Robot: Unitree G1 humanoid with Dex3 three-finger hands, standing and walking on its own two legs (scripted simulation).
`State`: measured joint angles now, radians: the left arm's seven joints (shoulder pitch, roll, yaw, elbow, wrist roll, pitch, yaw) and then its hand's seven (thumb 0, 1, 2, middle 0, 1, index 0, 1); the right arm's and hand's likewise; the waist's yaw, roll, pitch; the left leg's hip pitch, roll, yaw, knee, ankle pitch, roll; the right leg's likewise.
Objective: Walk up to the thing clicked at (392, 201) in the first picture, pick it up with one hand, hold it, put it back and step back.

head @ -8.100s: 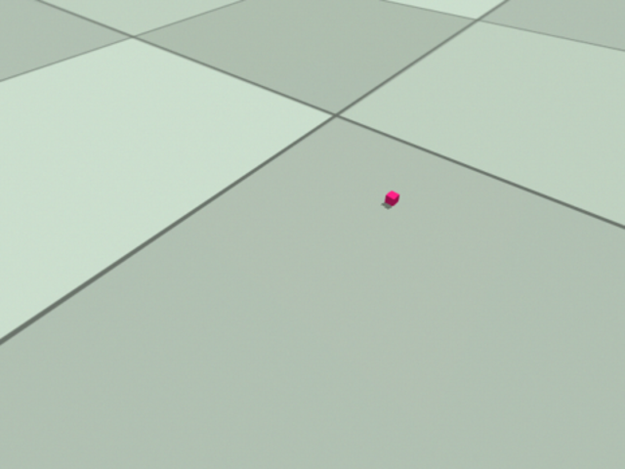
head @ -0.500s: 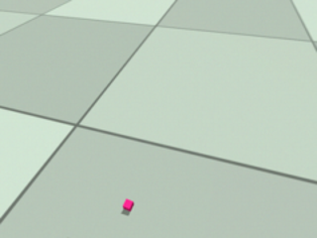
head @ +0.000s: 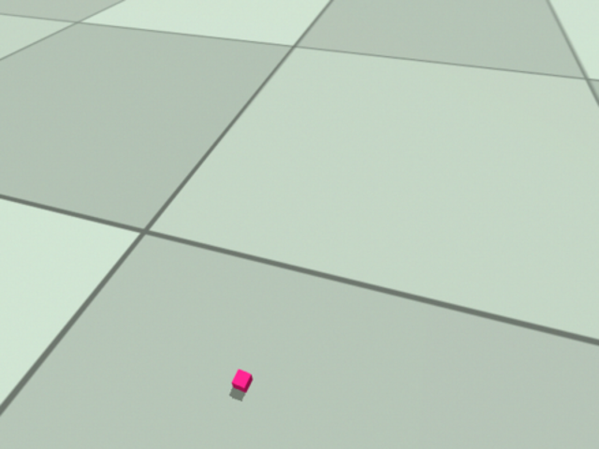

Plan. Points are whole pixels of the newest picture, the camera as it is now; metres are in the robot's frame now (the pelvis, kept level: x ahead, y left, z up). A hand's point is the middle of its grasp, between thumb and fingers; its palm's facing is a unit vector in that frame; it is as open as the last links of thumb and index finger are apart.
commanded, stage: stand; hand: left
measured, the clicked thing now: (242, 380) +0.50 +0.23 -0.76
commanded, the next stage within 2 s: none
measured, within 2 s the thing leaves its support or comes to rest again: neither
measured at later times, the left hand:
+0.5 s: hand out of the picture +0.08 +0.26 -0.16, palm faces -0.04 -0.94 -0.34, open 7.4 cm
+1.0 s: hand out of the picture +0.10 +0.26 -0.15, palm faces -0.03 -0.94 -0.35, open 7.4 cm
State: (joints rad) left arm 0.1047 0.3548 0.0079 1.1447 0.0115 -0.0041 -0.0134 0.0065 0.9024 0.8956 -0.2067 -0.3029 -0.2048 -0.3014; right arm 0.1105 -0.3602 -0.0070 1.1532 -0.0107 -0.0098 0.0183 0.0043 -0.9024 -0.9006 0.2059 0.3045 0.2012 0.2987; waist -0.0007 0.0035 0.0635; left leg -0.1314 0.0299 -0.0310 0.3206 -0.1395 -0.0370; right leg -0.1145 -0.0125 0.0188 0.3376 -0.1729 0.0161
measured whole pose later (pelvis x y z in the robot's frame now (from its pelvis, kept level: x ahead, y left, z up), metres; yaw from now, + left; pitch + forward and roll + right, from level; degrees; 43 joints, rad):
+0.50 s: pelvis +0.01 +0.00 +0.00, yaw +0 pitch -2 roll +0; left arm 0.12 0.36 0.00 1.12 0.01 -0.01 -0.01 0.01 0.90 0.90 -0.21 -0.30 -0.20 -0.30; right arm 0.11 -0.36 0.00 1.14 -0.01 -0.01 0.02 0.00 -0.90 -0.90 0.21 0.30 0.20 0.30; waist 0.00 0.00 0.06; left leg -0.14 0.02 -0.03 0.33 -0.15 -0.03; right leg -0.12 -0.02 0.02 0.35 -0.18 0.02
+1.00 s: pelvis +0.02 +0.01 +0.00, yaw +0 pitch -2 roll +0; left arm 0.10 0.35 0.00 1.11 0.01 0.00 -0.01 0.01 0.90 0.90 -0.21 -0.30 -0.20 -0.30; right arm 0.09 -0.36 0.00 1.13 -0.01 -0.01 0.01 0.00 -0.90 -0.90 0.21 0.30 0.20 0.30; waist 0.00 0.00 0.06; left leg -0.12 0.02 -0.03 0.33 -0.17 -0.03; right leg -0.10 -0.02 0.02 0.34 -0.20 0.03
